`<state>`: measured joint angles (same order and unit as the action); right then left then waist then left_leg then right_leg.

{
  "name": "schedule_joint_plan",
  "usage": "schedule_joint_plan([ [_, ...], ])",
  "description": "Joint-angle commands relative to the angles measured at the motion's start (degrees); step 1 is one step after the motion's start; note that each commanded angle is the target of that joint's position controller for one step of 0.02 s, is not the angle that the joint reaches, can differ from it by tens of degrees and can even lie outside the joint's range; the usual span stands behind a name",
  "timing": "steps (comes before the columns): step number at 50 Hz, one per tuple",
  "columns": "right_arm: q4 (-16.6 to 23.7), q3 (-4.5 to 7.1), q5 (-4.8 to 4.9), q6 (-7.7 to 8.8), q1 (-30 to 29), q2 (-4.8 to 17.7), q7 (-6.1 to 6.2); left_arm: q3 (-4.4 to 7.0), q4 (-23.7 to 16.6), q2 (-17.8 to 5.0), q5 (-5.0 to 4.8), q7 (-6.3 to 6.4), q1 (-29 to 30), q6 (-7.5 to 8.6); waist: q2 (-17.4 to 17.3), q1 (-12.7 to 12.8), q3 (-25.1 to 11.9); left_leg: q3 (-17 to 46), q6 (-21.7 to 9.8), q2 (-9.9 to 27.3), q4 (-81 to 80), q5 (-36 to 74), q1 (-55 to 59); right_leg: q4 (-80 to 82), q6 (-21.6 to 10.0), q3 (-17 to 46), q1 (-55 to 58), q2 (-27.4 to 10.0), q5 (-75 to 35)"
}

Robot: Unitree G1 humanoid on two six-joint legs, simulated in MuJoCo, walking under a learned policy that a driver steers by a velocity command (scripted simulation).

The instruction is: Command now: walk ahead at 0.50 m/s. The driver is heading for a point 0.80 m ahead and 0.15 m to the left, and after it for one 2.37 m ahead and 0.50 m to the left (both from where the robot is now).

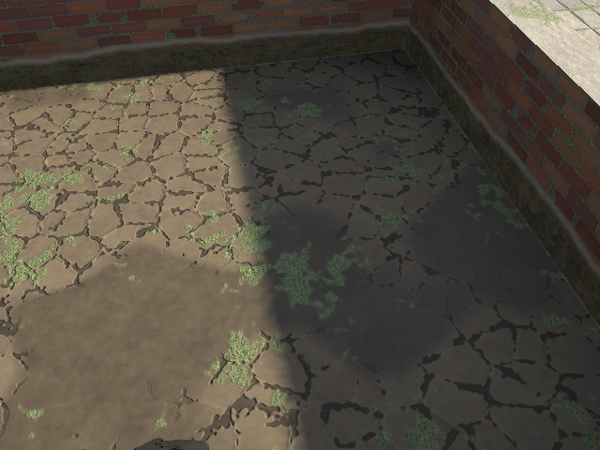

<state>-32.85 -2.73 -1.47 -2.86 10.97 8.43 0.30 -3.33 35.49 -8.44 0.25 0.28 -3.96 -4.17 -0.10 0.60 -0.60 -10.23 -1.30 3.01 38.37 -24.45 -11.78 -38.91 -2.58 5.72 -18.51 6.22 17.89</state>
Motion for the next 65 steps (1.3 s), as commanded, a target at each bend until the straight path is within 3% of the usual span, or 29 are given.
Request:
schedule_joint_plan([
  [1,5.8,1.19,-0.08,0.29,-5.4,4.2,0.26,0.92,-6.2,-3.2,0.82,-0.71,6.6,1.45,-1.2,1.2,-2.0,5.8,-0.3,4.5,-5.0,17.1,2.3,4.3,-1.2,2.0,-3.8,-4.2,-20.1],
  [2,4.6,1.4,-0.29,1.0,-1.5,4.1,0.17,1.08,-4.6,-3.8,0.23,0.29,3.8,1.43,0.0,-0.3,-7.8,4.6,-0.1,2.8,-5.6,6.2,5.2,6.9,-1.5,4.3,-0.7,-4.1,-10.9],
  [3,4.9,0.97,-0.13,1.13,-2.4,3.3,0.05,1.14,-5.1,-4.0,-0.15,0.43,5.9,1.19,1.1,-0.6,-4.1,4.6,-0.1,2.4,-6.3,4.4,3.8,7.7,-1.6,5.0,-2.6,-4.2,-8.9],
  [5,4.9,0.91,-0.05,1.31,-3.5,3.3,-0.01,1.05,-5.6,-3.7,-0.14,0.42,6.7,0.83,0.7,-0.3,-2.1,4.7,-0.3,2.3,-6.5,4.2,3.3,8.1,-1.6,5.4,-3.8,-4.5,-7.8],
  [6,6.1,0.79,0.28,0.55,-6.3,3.5,0.18,0.84,-6.8,-3.2,0.09,-0.56,8.4,1.13,-0.7,0.9,1.0,5.9,-0.2,3.9,-5.8,15.2,1.3,4.9,-1.3,2.6,-5.3,-4.4,-17.9],
  [7,5.8,1.18,-0.08,0.29,-5.4,4.2,0.26,0.91,-6.2,-3.2,0.82,-0.72,6.6,1.47,-1.2,1.2,-2.0,5.9,-0.3,4.5,-5.0,17.0,2.2,4.3,-1.2,2.0,-3.8,-4.2,-20.1],
  [8,4.6,1.39,-0.28,1.0,-1.5,4.1,0.17,1.07,-4.6,-3.8,0.24,0.28,3.8,1.44,0.0,-0.3,-7.8,4.6,-0.1,2.8,-5.7,6.1,5.2,6.9,-1.5,4.3,-0.6,-4.2,-10.8],
  [9,4.8,0.96,-0.13,1.13,-2.4,3.2,0.06,1.13,-5.1,-4.0,-0.14,0.42,5.9,1.2,1.2,-0.6,-4.1,4.6,-0.1,2.3,-6.3,4.4,3.8,7.7,-1.6,4.9,-2.6,-4.2,-8.8],
  [11,4.9,0.9,-0.05,1.31,-3.5,3.3,0.0,1.04,-5.6,-3.7,-0.14,0.41,6.7,0.84,0.7,-0.3,-2.1,4.7,-0.3,2.3,-6.5,4.2,3.2,8.2,-1.6,5.4,-3.7,-4.5,-7.8],
  [12,6.1,0.78,0.28,0.55,-6.3,3.5,0.18,0.84,-6.8,-3.2,0.1,-0.56,8.3,1.14,-0.7,0.9,1.0,6.0,-0.2,3.9,-5.8,15.3,1.3,4.9,-1.3,2.5,-5.3,-4.4,-17.9],
  [13,5.7,1.17,-0.08,0.29,-5.4,4.2,0.26,0.91,-6.2,-3.1,0.83,-0.73,6.6,1.48,-1.2,1.2,-2.0,5.9,-0.3,4.5,-5.0,17.0,2.2,4.3,-1.3,2.0,-3.7,-4.2,-20.0],
  [14,4.6,1.39,-0.28,1.0,-1.5,4.1,0.18,1.06,-4.6,-3.7,0.24,0.27,3.8,1.45,0.0,-0.3,-7.8,4.6,-0.1,2.8,-5.7,6.1,5.1,6.9,-1.5,4.2,-0.6,-4.2,-10.8],
  [15,4.8,0.95,-0.13,1.13,-2.4,3.2,0.06,1.12,-5.2,-3.9,-0.14,0.42,5.8,1.21,1.2,-0.6,-4.1,4.6,0.0,2.3,-6.3,4.4,3.8,7.7,-1.6,4.9,-2.5,-4.2,-8.8],
  [17,4.6,0.86,-0.11,1.29,-2.8,3.3,-0.01,1.01,-5.3,-3.5,-0.13,0.43,6.0,0.84,0.8,-0.3,-2.3,4.8,-0.3,2.3,-6.8,3.4,3.4,8.6,-1.7,5.7,-3.5,-4.6,-7.1],
  [18,5.8,0.67,0.06,0.53,-5.5,3.4,0.16,0.8,-6.2,-3.0,0.11,-0.53,7.2,1.18,-0.3,0.9,1.2,6.1,-0.2,3.9,-6.3,13.7,1.3,5.9,-1.5,3.3,-4.9,-4.6,-17.0],
  [20,4.9,0.68,-0.66,0.22,-3.0,3.3,0.23,0.83,-4.7,-2.8,0.84,-0.79,4.2,1.72,0.5,1.0,-3.2,5.7,0.1,4.3,-6.3,13.4,2.3,7.4,-1.7,4.1,-1.2,-5.1,-18.8],
  [21,4.7,0.55,-0.78,0.21,-2.6,3.0,0.26,0.78,-4.4,-2.7,0.7,-0.79,4.2,1.8,0.9,0.8,-3.6,5.5,0.5,4.1,-7.1,11.6,2.2,8.6,-1.9,5.0,-0.3,-5.5,-19.1],
  [22,2.2,0.89,-0.61,0.8,2.3,3.6,0.1,0.86,-2.5,-3.2,-0.13,0.07,1.6,1.44,2.0,-0.6,-7.2,4.7,0.6,2.6,-9.8,-1.1,5.6,12.9,-2.1,8.5,1.1,-6.2,-7.4],
  [23,4.4,0.32,-0.4,0.3,-3.4,2.8,0.16,0.58,-4.6,-2.6,-0.08,-0.74,6.6,1.45,1.3,0.2,1.8,5.8,0.8,3.7,-10.4,8.9,1.3,11.4,-1.9,6.6,-2.0,-6.3,-18.0],
  [24,3.8,0.26,-0.72,0.23,-3.0,2.7,0.15,0.52,-3.8,-2.1,0.5,-0.94,4.9,1.41,0.8,1.1,-1.3,5.8,0.8,4.3,-11.1,9.3,2.1,13.0,-1.7,7.2,0.6,-7.0,-18.4],
  [27,2.3,0.4,-0.64,0.27,-0.7,3.2,-0.04,0.73,-2.1,-2.7,0.78,-1.16,3.6,1.44,0.9,0.6,-1.9,6.6,0.9,4.6,-14.7,11.1,4.2,16.4,-1.6,8.3,3.1,-7.7,-19.0],
  [41,-0.8,1.62,0.54,0.07,1.4,5.1,-0.3,1.64,1.8,-3.0,0.21,-1.06,1.2,1.67,0.0,0.1,-3.1,8.5,-0.5,4.8,-20.8,18.3,8.7,21.7,-1.3,6.8,6.7,-9.3,-19.7],
  [42,-0.8,1.58,0.41,-0.13,1.4,5.0,-0.45,1.38,1.9,-2.6,0.72,-1.08,1.0,1.53,0.1,-0.1,-3.4,8.7,-0.7,4.9,-21.1,18.5,9.0,21.9,-1.4,6.5,6.8,-9.4,-19.8],
  [44,-0.8,1.67,0.41,-0.34,1.4,5.3,-0.55,1.45,2.0,-2.8,0.7,-1.09,0.9,1.4,0.2,-0.2,-2.9,8.9,-0.8,4.8,-21.2,19.0,8.9,21.9,-1.3,6.2,6.5,-9.3,-19.5],
  [45,-2.5,1.51,-0.88,-0.69,8.1,8.1,-0.27,0.56,3.6,-4.6,2.36,-0.79,-5.4,1.02,-1.7,-2.2,-3.1,9.4,-3.8,3.8,-22.6,17.4,13.7,21.9,-4.6,8.4,4.3,-10.1,-19.6],
  [47,-2.8,1.2,-0.93,-1.2,7.2,7.4,-0.26,0.62,3.2,-5.1,1.89,-0.64,-4.5,1.12,0.1,-1.6,0.0,9.9,-5.2,4.5,-23.5,20.5,13.1,22.1,-4.7,7.5,2.3,-10.2,-18.0],
  [65,-7.4,0.48,-0.8,-1.76,11.4,8.9,0.37,0.18,2.1,-6.7,1.89,0.5,-10.6,1.04,0.9,-1.6,1.3,9.8,-4.9,3.3,-26.4,19.5,11.4,20.6,-2.5,5.2,2.2,-9.2,-15.5],
])
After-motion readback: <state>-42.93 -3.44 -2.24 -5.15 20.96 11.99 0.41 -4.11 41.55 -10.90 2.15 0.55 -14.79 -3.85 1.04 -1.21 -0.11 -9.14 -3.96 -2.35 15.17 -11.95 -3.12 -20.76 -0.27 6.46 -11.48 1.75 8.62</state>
